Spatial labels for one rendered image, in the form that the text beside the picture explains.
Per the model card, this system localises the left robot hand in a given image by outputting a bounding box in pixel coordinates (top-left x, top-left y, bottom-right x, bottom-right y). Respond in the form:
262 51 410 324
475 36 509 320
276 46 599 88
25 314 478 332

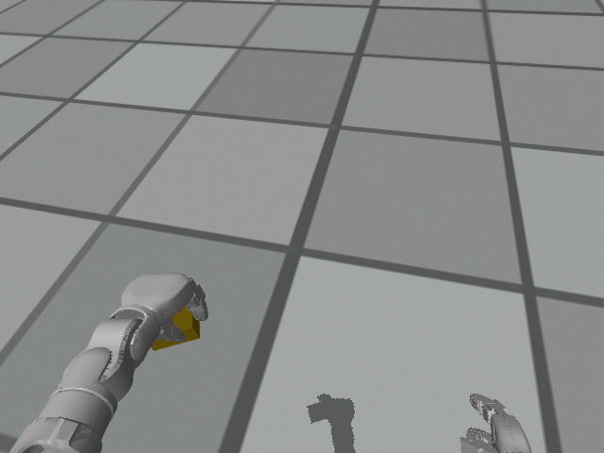
121 273 208 343

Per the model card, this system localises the right robot hand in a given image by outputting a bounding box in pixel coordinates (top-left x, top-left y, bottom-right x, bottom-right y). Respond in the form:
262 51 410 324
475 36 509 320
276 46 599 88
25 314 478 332
461 394 532 453

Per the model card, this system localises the small box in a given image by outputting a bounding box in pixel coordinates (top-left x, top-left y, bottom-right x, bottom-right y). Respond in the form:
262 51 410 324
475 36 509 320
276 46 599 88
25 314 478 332
151 307 200 351

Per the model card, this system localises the left robot arm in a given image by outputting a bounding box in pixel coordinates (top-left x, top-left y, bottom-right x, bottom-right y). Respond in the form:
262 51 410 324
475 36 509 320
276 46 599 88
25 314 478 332
9 304 160 453

